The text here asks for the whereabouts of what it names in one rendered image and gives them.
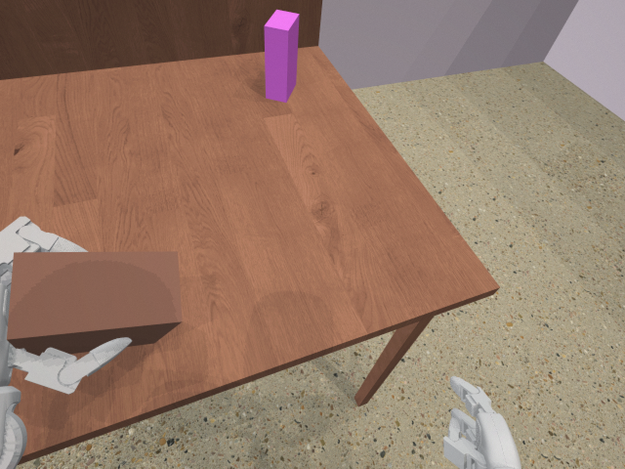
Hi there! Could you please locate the robot left forearm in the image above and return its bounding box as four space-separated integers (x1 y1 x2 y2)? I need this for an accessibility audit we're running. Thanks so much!
0 386 27 469

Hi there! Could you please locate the left robot hand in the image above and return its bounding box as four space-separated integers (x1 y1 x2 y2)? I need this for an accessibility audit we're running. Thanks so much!
0 217 132 394

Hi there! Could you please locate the table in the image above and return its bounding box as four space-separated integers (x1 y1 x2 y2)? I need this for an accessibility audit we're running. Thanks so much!
0 0 500 465

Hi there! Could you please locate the right robot hand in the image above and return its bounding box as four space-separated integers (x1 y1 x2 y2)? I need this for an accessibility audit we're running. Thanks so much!
443 376 521 469

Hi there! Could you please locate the sponge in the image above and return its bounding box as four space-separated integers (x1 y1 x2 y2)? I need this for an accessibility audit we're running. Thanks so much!
7 251 183 356

